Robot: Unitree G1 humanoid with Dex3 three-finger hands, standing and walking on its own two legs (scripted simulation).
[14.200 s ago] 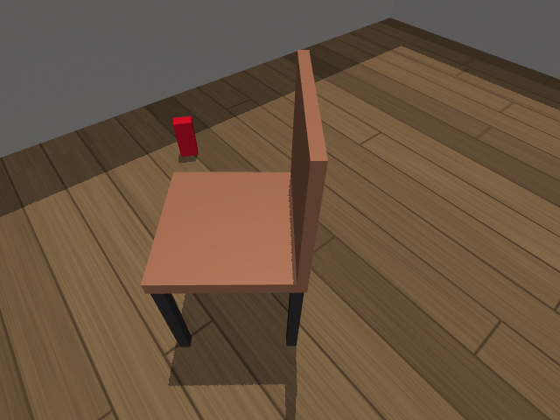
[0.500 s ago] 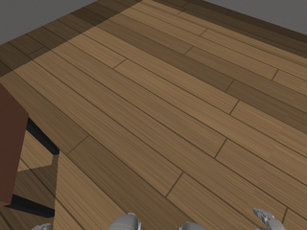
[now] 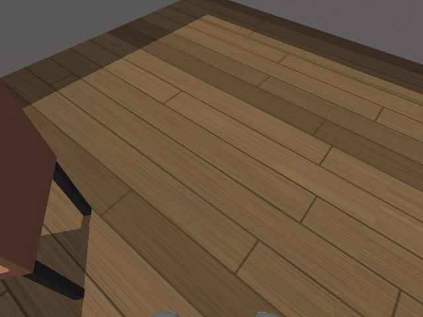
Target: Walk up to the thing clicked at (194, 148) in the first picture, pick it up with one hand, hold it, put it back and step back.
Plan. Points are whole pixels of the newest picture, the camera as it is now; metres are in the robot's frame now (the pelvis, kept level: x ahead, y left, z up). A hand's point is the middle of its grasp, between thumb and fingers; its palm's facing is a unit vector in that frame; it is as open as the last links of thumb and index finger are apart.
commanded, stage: walk up
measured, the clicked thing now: out of the picture +1.18 +1.36 -0.64
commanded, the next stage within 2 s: stand in 0.80 s
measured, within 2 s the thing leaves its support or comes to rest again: neither
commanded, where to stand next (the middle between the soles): +0.10 -0.02 m, yaw -2 degrees
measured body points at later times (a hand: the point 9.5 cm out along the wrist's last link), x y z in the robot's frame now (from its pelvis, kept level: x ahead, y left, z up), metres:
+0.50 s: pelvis +0.02 -0.01 +0.02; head +0.04 +0.00 +0.47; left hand +0.11 +0.30 -0.11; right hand +0.09 -0.32 -0.10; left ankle +0.03 +0.13 -0.71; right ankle +0.03 -0.13 -0.71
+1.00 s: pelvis +0.03 +0.00 +0.03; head +0.04 +0.00 +0.48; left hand +0.13 +0.30 -0.10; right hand +0.12 -0.31 -0.09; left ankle +0.03 +0.13 -0.71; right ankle +0.03 -0.14 -0.71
